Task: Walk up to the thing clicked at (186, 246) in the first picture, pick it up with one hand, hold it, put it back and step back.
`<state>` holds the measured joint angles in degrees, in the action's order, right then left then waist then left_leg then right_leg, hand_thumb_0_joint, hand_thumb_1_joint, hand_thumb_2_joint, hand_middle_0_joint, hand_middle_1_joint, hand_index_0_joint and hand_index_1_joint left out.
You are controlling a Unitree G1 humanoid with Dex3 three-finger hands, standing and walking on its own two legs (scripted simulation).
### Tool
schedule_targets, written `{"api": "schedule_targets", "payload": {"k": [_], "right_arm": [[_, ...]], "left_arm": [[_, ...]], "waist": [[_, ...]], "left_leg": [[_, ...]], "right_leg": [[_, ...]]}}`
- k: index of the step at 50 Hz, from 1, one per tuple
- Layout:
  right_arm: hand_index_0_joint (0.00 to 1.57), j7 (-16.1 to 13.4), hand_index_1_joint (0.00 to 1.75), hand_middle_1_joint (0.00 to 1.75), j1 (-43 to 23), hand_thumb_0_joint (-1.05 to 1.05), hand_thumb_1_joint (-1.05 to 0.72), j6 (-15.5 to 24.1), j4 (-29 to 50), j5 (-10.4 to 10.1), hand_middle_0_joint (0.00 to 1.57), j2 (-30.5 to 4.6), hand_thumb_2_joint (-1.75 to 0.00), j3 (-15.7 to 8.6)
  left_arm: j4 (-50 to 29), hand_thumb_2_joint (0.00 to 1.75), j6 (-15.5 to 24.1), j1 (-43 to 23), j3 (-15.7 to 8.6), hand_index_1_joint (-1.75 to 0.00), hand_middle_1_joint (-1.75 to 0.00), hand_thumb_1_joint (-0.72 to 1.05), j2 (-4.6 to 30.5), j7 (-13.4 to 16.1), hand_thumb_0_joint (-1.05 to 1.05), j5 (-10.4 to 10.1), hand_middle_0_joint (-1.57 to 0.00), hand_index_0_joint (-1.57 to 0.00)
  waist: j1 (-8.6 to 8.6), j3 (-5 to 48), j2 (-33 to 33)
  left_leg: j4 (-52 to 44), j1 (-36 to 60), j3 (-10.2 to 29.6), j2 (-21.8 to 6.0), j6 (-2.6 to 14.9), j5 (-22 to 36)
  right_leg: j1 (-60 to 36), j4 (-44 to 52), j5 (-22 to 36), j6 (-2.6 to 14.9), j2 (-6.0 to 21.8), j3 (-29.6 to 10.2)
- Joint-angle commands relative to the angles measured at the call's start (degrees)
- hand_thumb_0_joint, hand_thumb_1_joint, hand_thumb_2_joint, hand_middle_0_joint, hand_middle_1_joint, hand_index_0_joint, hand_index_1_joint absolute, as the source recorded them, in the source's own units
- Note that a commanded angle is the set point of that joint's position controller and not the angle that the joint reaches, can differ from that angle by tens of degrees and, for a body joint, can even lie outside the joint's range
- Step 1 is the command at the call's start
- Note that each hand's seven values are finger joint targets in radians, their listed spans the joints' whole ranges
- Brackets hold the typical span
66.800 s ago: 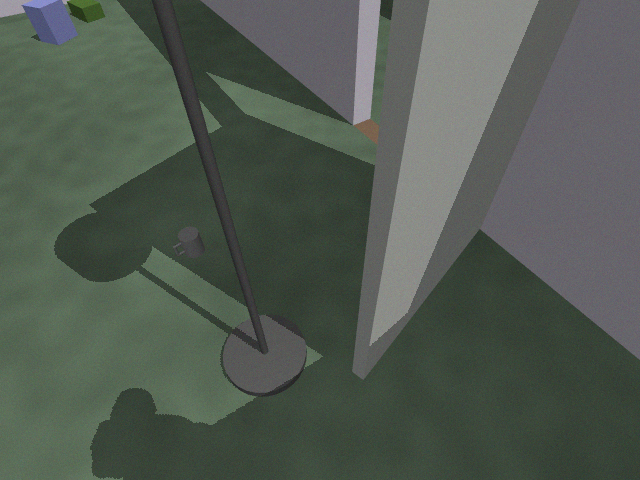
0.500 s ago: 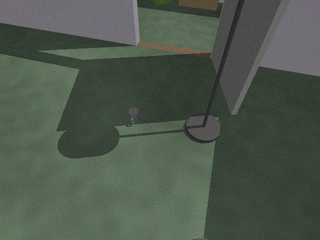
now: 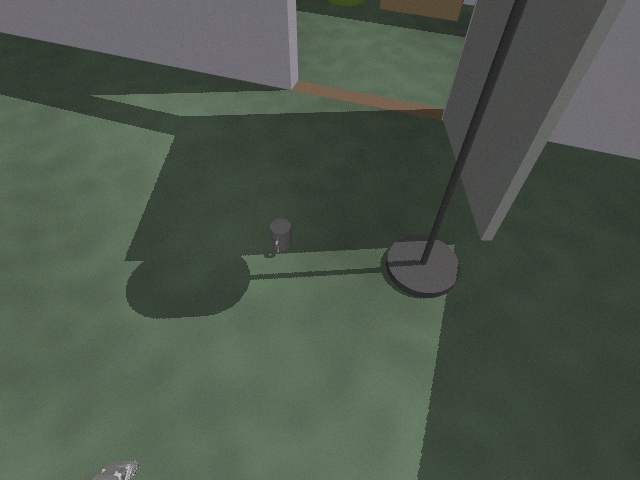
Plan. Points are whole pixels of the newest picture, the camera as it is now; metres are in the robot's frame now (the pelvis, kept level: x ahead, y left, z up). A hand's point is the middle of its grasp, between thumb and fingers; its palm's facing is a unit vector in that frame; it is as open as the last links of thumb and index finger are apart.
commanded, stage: step back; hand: left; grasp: from above
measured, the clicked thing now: (280, 238) +1.05 +0.21 -0.72
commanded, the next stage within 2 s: stand in 0.08 s
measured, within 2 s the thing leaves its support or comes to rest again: neither
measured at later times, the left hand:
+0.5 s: hand out of the picture +0.07 +0.25 -0.15, palm faces -0.03 -0.94 -0.33, open 7.4 cm
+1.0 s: hand out of the picture +0.06 +0.24 -0.14, palm faces -0.04 -0.94 -0.34, open 7.4 cm
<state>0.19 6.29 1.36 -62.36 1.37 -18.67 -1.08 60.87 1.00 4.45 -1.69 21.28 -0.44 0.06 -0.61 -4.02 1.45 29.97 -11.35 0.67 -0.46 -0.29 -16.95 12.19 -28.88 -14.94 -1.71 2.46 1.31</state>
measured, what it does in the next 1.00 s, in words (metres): stands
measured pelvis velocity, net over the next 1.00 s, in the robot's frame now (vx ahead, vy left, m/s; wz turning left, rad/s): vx -0.01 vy -0.02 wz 0.00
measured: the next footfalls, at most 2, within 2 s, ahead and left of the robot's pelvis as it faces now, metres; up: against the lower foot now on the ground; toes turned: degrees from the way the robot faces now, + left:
none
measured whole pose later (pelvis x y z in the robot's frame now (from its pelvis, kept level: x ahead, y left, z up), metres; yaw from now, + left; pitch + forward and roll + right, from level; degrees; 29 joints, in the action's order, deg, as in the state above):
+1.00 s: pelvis -0.01 -0.02 +0.01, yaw +0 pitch -2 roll +0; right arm 0.8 7.0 0.6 -66.0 0.9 -20.0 -0.2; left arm 65.1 0.9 6.7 0.3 20.5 -0.8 0.5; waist 0.2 -3.2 0.0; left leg 18.2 -6.5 0.8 -1.3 -1.6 -9.7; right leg 8.4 -19.4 -9.0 -0.7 1.6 1.7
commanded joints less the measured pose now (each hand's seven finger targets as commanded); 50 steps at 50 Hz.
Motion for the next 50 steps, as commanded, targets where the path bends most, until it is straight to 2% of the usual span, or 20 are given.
{"api": "schedule_targets", "payload": {"k": [1, 3, 4, 5, 7, 11, 13, 16, 20, 23, 25, 32, 34, 37, 38, 41, 44, 46, 48, 50], "right_arm": [[0.2, -1.23, 0.3, 0.3, -2.4, 0.0, -0.9, 0.76, 2.65, -0.67, 0.2, -13.43, -0.9, -3.26], [0.2, -1.24, 0.3, 0.3, -3.85, 0.0, -0.9, 0.52, 2.82, -0.74, 0.2, -12.97, -0.9, -3.12], [0.2, -1.1, 0.3, 0.3, -3.7, 0.0, -0.9, 0.74, 2.74, -1.14, 0.2, -13.04, -0.9, -2.49], [0.2, -1.09, 0.3, 0.3, -3.86, 0.0, -0.9, 0.91, 2.64, -1.11, 0.2, -13.34, -0.9, -2.59], [0.2, -0.94, 0.3, 0.3, -5.15, 0.0, -0.9, 0.86, 2.41, -1.07, 0.2, -13.18, -0.9, -2.35], [0.2, -0.66, 0.3, 0.3, -5.51, 0.0, -0.9, 0.74, 2.0, -1.06, 0.2, -13.09, -0.9, -2.25], [0.2, -0.57, 0.3, 0.3, -6.07, 0.0, -0.9, 0.81, 1.89, -1.09, 0.2, -12.88, -0.9, -2.2], [0.2, -0.4, 0.3, 0.3, -6.4, 0.0, -0.9, 0.59, 1.55, -1.07, 0.2, -12.87, -0.9, -2.21], [0.2, -0.19, 0.3, 0.3, -6.51, 0.0, -0.9, 0.58, 1.28, -1.07, 0.2, -13.05, -0.9, -2.15], [0.2, -0.16, 0.3, 0.3, -6.37, 0.0, -0.9, 0.69, 1.05, -1.1, 0.2, -12.96, -0.9, -2.02], [0.2, -0.18, 0.3, 0.3, -6.15, 0.0, -0.9, 0.69, 0.94, -1.01, 0.2, -12.78, -0.9, -1.87], [0.2, -0.07, 0.3, 0.3, -4.5, 0.0, -0.9, 0.46, 0.17, -0.97, 0.2, -13.09, -0.9, -1.67], [0.2, 0.02, 0.3, 0.3, -3.78, 0.0, -0.9, 0.34, -0.16, -0.87, 0.2, -12.6, -0.9, -1.44], [0.2, 0.08, 0.3, 0.3, -3.42, 0.0, -0.9, 0.2, 0.0, -0.85, 0.2, -12.72, -0.9, -1.45], [0.2, 0.07, 0.3, 0.3, -3.05, 0.0, -0.9, 0.16, -0.1, -0.81, 0.2, -13.1, -0.9, -1.51], [0.2, 0.07, 0.3, 0.3, -2.41, 0.0, -0.9, 0.25, -0.12, -0.7, 0.2, -12.95, -0.9, -1.37], [0.2, -0.04, 0.3, 0.3, -1.88, 0.0, -0.9, 0.34, -0.15, -0.67, 0.2, -12.97, -0.9, -1.25], [0.2, -0.15, 0.3, 0.3, -2.37, 0.0, -0.9, 0.4, -0.14, -0.8, 0.2, -13.36, -0.9, -1.32], [0.2, -0.13, 0.3, 0.3, -1.58, 0.0, -0.9, 0.28, -0.2, -0.72, 0.2, -13.25, -0.9, -1.17], [0.2, -0.13, 0.3, 0.3, -1.96, 0.0, -0.9, 0.39, 0.1, -0.74, 0.2, -13.26, -0.9, -1.18]], "left_arm": [[-3.2, 0.9, 1.37, -2.99, -2.37, -0.3, -0.3, 0.9, 11.54, 1.3, 0.0, 0.0, -0.2, -0.2], [-2.85, 0.9, 1.2, -3.05, -2.1, -0.3, -0.3, 0.9, 11.35, 1.29, 0.0, 0.03, -0.2, -0.2], [-1.36, 0.9, 1.01, -2.3, -0.89, -0.3, -0.3, 0.9, 9.2, 1.12, 0.0, -0.15, -0.2, -0.2], [-1.32, 0.9, 0.99, -2.52, -0.95, -0.3, -0.3, 0.9, 9.59, 1.03, 0.0, -0.11, -0.2, -0.2], [-0.81, 0.9, 1.0, -2.72, -0.69, -0.3, -0.3, 0.9, 9.79, 0.99, 0.0, 0.16, -0.2, -0.2], [0.09, 0.9, 1.21, -3.0, -0.63, -0.3, -0.3, 0.9, 10.45, 0.97, 0.0, 0.26, -0.2, -0.2], [0.41, 0.9, 1.27, -2.66, -0.6, -0.3, -0.3, 0.9, 10.62, 0.95, 0.0, 0.35, -0.2, -0.2], [0.9, 0.9, 1.3, -2.52, -0.36, -0.3, -0.3, 0.9, 10.59, 0.88, 0.0, 0.48, -0.2, -0.2], [1.15, 0.9, 1.52, -2.28, -0.38, -0.3, -0.3, 0.9, 10.84, 0.83, 0.0, 0.53, -0.2, -0.2], [1.09, 0.9, 1.58, -1.98, -0.39, -0.3, -0.3, 0.9, 10.94, 0.85, 0.0, 0.61, -0.2, -0.2], [1.15, 0.9, 1.63, -1.97, -0.39, -0.3, -0.3, 0.9, 11.09, 0.79, 0.0, 0.55, -0.2, -0.2], [1.18, 0.9, 1.45, -1.58, -0.31, -0.3, -0.3, 0.9, 11.18, 0.74, 0.0, 0.39, -0.2, -0.2], [1.42, 0.9, 1.37, -0.6, -0.32, -0.3, -0.3, 0.9, 11.49, 0.69, 0.0, 0.42, -0.2, -0.2], [1.29, 0.9, 1.38, -0.44, -0.29, -0.3, -0.3, 0.9, 11.67, 0.73, 0.0, 0.59, -0.2, -0.2], [1.26, 0.9, 1.31, -0.52, -0.34, -0.3, -0.3, 0.9, 11.35, 0.73, 0.0, 0.56, -0.2, -0.2], [0.96, 0.9, 1.26, -0.31, -0.38, -0.3, -0.3, 0.9, 11.64, 0.68, 0.0, 0.48, -0.2, -0.2], [0.85, 0.9, 1.26, -0.41, -0.44, -0.3, -0.3, 0.9, 11.84, 0.59, 0.0, 0.38, -0.2, -0.2], [0.93, 0.9, 1.16, -0.1, -0.33, -0.3, -0.3, 0.9, 11.38, 0.59, 0.0, 0.39, -0.2, -0.2], [0.82, 0.9, 1.1, -0.04, -0.25, -0.3, -0.3, 0.9, 11.46, 0.56, 0.0, 0.42, -0.2, -0.2], [0.75, 0.9, 1.23, -0.05, -0.26, -0.3, -0.3, 0.9, 11.7, 0.58, 0.0, 0.47, -0.2, -0.2]], "waist": [[0.07, 10.7, -4.49], [-0.27, 9.63, -4.23], [0.34, 9.01, -3.17], [0.45, 9.21, -2.91], [0.3, 7.5, -2.76], [0.54, 7.98, -2.54], [0.4, 7.79, -2.69], [0.48, 6.12, -2.09], [0.57, 6.2, -2.48], [0.45, 6.72, -2.53], [0.52, 6.98, -1.91], [0.83, 5.47, -1.75], [0.59, 4.18, -1.28], [0.55, 4.1, 0.38], [0.62, 3.67, -0.54], [0.62, 3.96, -1.46], [0.69, 5.53, -1.72], [0.42, 4.69, -1.98], [0.56, 4.44, -1.6], [0.64, 5.68, -1.3]], "left_leg": [[-4.51, 4.82, 4.05, -6.6, 2.11, 29.09], [-5.51, 4.04, 4.03, -6.6, 2.15, 26.57], [-8.08, 4.37, 5.67, -7.28, 2.25, 25.94], [-8.81, 5.1, 5.52, -7.4, 2.03, 26.71], [-10.05, 5.34, 5.29, -7.23, 1.85, 25.19], [-12.27, 6.53, 4.93, -7.32, 1.64, 23.03], [-13.07, 7.02, 4.78, -7.37, 1.51, 22.8], [-14.35, 6.03, 4.58, -6.95, 1.22, 17.49], [-15.28, 5.03, 4.37, -6.55, 1.09, 14.21], [-15.47, 5.85, 4.61, -6.82, 1.04, 16.24], [-15.14, 6.11, 4.28, -6.78, 1.02, 15.4], [-15.44, 4.45, 4.5, -6.45, 0.86, 10.43], [-16.05, 3.54, 4.64, -6.12, 0.68, 8.13], [-15.46, 3.93, 4.74, -6.21, 0.87, 8.41], [-15.31, 2.92, 4.62, -5.91, 0.87, 6.9], [-15.48, 3.04, 4.68, -6.07, 0.83, 6.8], [-15.46, 3.1, 4.82, -6.56, 0.92, 8.24], [-15.31, 3.26, 4.98, -6.59, 0.84, 9.47], [-15.46, 2.88, 4.83, -6.56, 0.81, 8.24], [-14.69, 4.51, 4.73, -6.83, 0.85, 11.33]], "right_leg": [[-6.4, 2.2, 19.87, 3.82, 4.18, -2.62], [-6.57, 3.11, 18.85, 3.4, 4.28, -2.82], [-7.37, 5.25, 20.12, 3.06, 4.5, -3.81], [-8.16, 5.65, 20.75, 2.8, 4.56, -3.73], [-7.75, 7.43, 19.7, 2.51, 4.64, -3.74], [-9.1, 9.54, 17.91, 2.14, 4.99, -3.92], [-9.19, 10.08, 17.72, 2.16, 5.19, -3.84], [-8.1, 11.92, 13.47, 1.95, 5.11, -4.0], [-8.7, 12.92, 11.88, 2.02, 5.35, -4.3], [-8.47, 12.53, 13.21, 2.21, 5.47, -4.09], [-8.43, 12.61, 13.01, 2.31, 5.73, -4.44], [-7.25, 13.83, 8.69, 2.4, 5.72, -5.17], [-6.08, 14.36, 5.63, 2.29, 5.47, -5.14], [-5.22, 14.76, 3.96, 2.46, 5.53, -5.47], [-5.06, 15.31, 2.53, 2.25, 5.36, -5.62], [-4.92, 14.69, 3.16, 2.46, 5.31, -5.66], [-6.46, 13.68, 6.13, 2.76, 5.54, -5.66], [-5.83, 13.46, 6.52, 2.6, 5.17, -5.36], [-5.41, 13.68, 5.12, 2.65, 5.05, -5.28], [-5.64, 13.02, 8.81, 2.74, 5.34, -5.4]]}}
